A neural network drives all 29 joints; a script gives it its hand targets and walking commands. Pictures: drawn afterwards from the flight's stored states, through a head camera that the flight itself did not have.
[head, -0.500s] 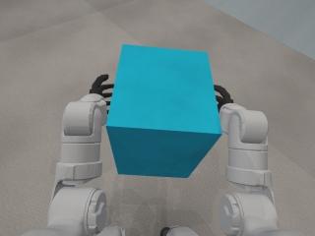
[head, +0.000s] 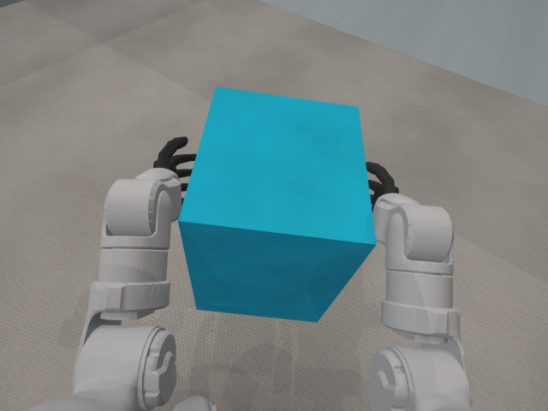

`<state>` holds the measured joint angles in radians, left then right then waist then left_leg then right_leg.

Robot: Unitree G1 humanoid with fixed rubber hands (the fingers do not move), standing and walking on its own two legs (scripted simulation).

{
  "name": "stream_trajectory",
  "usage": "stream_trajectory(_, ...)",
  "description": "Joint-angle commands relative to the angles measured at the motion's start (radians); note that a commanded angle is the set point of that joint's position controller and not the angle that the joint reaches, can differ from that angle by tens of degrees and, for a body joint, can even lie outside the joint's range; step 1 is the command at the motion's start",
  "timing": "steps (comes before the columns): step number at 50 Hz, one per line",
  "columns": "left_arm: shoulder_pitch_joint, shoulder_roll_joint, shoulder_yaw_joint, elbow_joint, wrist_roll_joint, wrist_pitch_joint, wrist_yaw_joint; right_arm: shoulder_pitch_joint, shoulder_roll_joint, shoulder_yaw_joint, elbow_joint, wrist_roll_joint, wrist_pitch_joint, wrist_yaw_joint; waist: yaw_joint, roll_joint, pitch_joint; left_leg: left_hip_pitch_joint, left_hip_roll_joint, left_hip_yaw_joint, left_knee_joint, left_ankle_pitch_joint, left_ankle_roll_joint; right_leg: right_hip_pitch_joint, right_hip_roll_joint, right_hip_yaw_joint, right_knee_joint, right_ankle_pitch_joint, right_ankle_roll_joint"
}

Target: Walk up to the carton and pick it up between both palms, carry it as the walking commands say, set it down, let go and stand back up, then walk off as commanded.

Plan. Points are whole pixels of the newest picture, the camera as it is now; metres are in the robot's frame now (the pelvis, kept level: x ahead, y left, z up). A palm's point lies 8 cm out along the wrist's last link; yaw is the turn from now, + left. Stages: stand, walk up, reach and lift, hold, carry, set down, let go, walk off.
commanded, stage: carry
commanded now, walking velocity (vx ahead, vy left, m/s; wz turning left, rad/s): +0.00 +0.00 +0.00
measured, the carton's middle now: (271, 215) +0.38 +0.02 +0.05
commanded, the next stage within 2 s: none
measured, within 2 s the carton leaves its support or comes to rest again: neither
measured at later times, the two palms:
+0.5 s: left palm (172, 231) +0.28 +0.13 +0.16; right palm (436, 265) +0.26 -0.16 +0.14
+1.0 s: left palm (181, 227) +0.30 +0.13 +0.13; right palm (428, 265) +0.27 -0.16 +0.13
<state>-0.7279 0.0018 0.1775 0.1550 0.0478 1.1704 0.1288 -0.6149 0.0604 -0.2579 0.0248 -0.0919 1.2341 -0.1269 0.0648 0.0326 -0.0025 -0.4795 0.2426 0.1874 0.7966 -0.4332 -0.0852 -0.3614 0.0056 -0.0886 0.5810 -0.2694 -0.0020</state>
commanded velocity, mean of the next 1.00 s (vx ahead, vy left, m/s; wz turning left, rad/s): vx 0.00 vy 0.00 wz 0.00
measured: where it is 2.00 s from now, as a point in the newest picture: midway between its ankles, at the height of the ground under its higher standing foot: outside the picture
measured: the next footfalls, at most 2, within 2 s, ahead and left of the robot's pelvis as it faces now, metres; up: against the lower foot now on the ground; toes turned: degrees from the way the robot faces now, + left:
left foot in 0.24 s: +0.01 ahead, +0.10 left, +0.00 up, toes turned +2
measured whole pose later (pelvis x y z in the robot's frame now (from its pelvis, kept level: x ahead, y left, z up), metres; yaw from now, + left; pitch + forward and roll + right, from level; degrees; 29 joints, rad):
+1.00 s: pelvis -0.06 +0.01 +0.01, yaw -4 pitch +3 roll -1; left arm -0.65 -0.02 0.19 0.21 0.10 1.20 0.12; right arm -0.62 0.02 -0.20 0.21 -0.07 1.23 -0.11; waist -0.01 -0.02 -0.09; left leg -0.33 0.03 0.12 0.53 -0.25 0.03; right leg -0.38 -0.04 -0.07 0.45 -0.11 0.01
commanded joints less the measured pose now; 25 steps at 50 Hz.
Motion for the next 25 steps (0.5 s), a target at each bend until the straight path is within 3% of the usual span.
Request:
stream_trajectory(1,-0.644,-1.169,-0.627,-0.129,-0.427,0.004,-0.248,-0.892,1.003,0.728,-0.146,0.444,-0.054,0.215,-0.037,-0.212,-0.492,-0.102,-0.095,-0.099,0.205,-0.149,-0.051,0.423,-0.291,0.292,-0.063,0.876,-0.149)
stream_trajectory(3,-0.633,-1.143,-0.596,-0.150,-0.382,-0.003,-0.228,-0.921,1.021,0.756,-0.142,0.493,-0.051,0.228,-0.040,-0.214,-0.468,-0.055,-0.116,-0.097,0.203,-0.057,-0.040,0.328,-0.257,0.238,-0.118,0.644,-0.135)
stream_trajectory(4,-0.639,-1.136,-0.593,-0.167,-0.369,-0.009,-0.221,-0.960,1.030,0.770,-0.162,0.520,-0.049,0.233,-0.041,-0.231,-0.484,-0.052,-0.131,-0.104,0.181,-0.028,-0.024,0.324,-0.261,0.230,-0.130,0.569,-0.137)
stream_trajectory(7,-0.544,-1.087,-0.542,-0.168,-0.308,-0.010,-0.200,-0.871,1.048,0.762,-0.101,0.542,-0.034,0.248,-0.044,-0.235,-0.539,0.043,-0.164,-0.090,0.070,-0.009,-0.001,0.315,-0.252,0.194,-0.149,0.415,-0.145)
stream_trajectory(9,-0.490,-1.074,-0.524,-0.140,-0.274,0.006,-0.188,-0.804,1.053,0.740,-0.041,0.535,-0.023,0.260,-0.069,-0.150,-0.513,0.186,-0.187,-0.082,-0.211,0.094,0.024,0.249,-0.212,0.162,-0.124,0.354,-0.113)
stream_trajectory(10,-0.457,-1.053,-0.527,-0.121,-0.263,0.011,-0.185,-0.776,1.038,0.730,-0.017,0.525,-0.023,0.265,-0.075,-0.107,-0.509,0.269,-0.157,-0.133,-0.360,0.190,0.047,0.204,-0.183,0.145,-0.084,0.340,-0.090)
stream_trajectory(11,-0.465,-1.056,-0.539,-0.119,-0.262,0.012,-0.181,-0.772,1.035,0.714,0.014,0.523,-0.027,0.271,-0.067,0.000,-0.505,0.345,-0.058,-0.256,-0.426,0.309,0.080,0.132,-0.134,0.122,-0.045,0.275,-0.063)
stream_trajectory(12,-0.485,-1.071,-0.559,-0.119,-0.272,0.011,-0.183,-0.755,1.019,0.700,0.039,0.512,-0.029,0.278,-0.059,0.147,-0.480,0.400,0.082,-0.416,-0.468,0.519,0.121,0.034,-0.073,0.095,0.005,0.116,-0.028)
stream_trajectory(13,-0.526,-1.079,-0.563,-0.134,-0.272,0.009,-0.183,-0.759,1.038,0.693,0.057,0.511,-0.028,0.284,-0.053,0.182,-0.453,0.423,0.128,-0.418,-0.455,0.674,0.144,-0.006,-0.061,0.095,0.014,-0.032,-0.015)
stream_trajectory(14,-0.550,-1.087,-0.571,-0.143,-0.282,0.007,-0.186,-0.779,1.043,0.707,0.031,0.512,-0.037,0.284,-0.052,0.148,-0.469,0.416,0.096,-0.328,-0.363,0.699,0.162,0.019,-0.065,0.102,-0.016,-0.055,-0.016)
stream_trajectory(15,-0.614,-1.122,-0.605,-0.185,-0.315,0.003,-0.190,-0.795,1.063,0.693,0.027,0.505,-0.042,0.280,-0.054,0.082,-0.478,0.345,0.033,-0.250,-0.327,0.602,0.135,0.100,-0.065,0.101,-0.060,0.043,-0.027)
stream_trajectory(17,-0.626,-1.124,-0.630,-0.183,-0.350,0.002,-0.202,-0.782,1.050,0.680,-0.001,0.485,-0.048,0.270,-0.068,-0.017,-0.488,0.261,-0.060,-0.191,-0.331,0.372,0.072,0.212,-0.109,0.134,-0.115,0.281,-0.055)
stream_trajectory(18,-0.645,-1.131,-0.645,-0.178,-0.373,0.004,-0.209,-0.782,1.038,0.673,-0.012,0.469,-0.050,0.260,-0.070,-0.019,-0.475,0.243,-0.074,-0.179,-0.347,0.278,0.064,0.215,-0.120,0.139,-0.120,0.283,-0.055)
stream_trajectory(19,-0.656,-1.124,-0.645,-0.158,-0.389,0.014,-0.219,-0.772,1.027,0.664,0.003,0.452,-0.051,0.251,-0.070,-0.020,-0.454,0.220,-0.076,-0.181,-0.368,0.141,0.070,0.199,-0.123,0.145,-0.150,0.219,-0.050)
stream_trajectory(20,-0.675,-1.141,-0.645,-0.134,-0.402,0.023,-0.228,-0.782,1.012,0.644,0.006,0.431,-0.048,0.244,-0.069,0.016,-0.433,0.220,-0.077,-0.184,-0.404,0.013,0.077,0.146,-0.126,0.149,-0.182,0.074,-0.044)
stream_trajectory(21,-0.629,-1.136,-0.626,-0.072,-0.397,0.034,-0.237,-0.762,0.985,0.624,0.020,0.408,-0.040,0.238,-0.067,0.001,-0.382,0.205,-0.084,-0.185,-0.426,-0.071,0.080,0.083,-0.124,0.161,-0.218,-0.086,-0.041)
stream_trajectory(22,-0.629,-1.134,-0.615,-0.037,-0.399,0.038,-0.244,-0.754,0.986,0.605,0.050,0.393,-0.034,0.238,-0.067,-0.003,-0.339,0.221,-0.094,-0.172,-0.418,-0.087,0.084,0.016,-0.121,0.165,-0.247,-0.159,-0.041)
stream_trajectory(25,-0.602,-1.155,-0.598,0.004,-0.411,0.044,-0.260,-0.754,0.988,0.608,0.034,0.377,-0.030,0.230,-0.068,-0.026,-0.380,0.261,-0.103,-0.166,-0.386,0.031,0.080,0.056,-0.127,0.157,-0.260,-0.057,-0.030)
